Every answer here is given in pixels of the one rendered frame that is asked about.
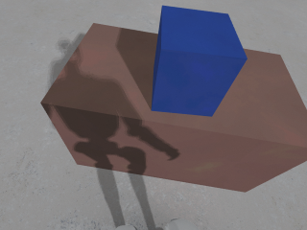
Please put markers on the carton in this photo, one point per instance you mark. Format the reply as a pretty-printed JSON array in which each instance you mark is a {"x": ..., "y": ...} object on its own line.
[{"x": 198, "y": 56}]

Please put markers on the pedestal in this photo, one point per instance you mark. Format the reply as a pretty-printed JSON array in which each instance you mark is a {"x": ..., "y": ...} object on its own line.
[{"x": 101, "y": 106}]

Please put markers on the right robot thigh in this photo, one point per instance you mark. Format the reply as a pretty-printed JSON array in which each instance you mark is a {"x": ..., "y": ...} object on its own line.
[{"x": 181, "y": 224}]

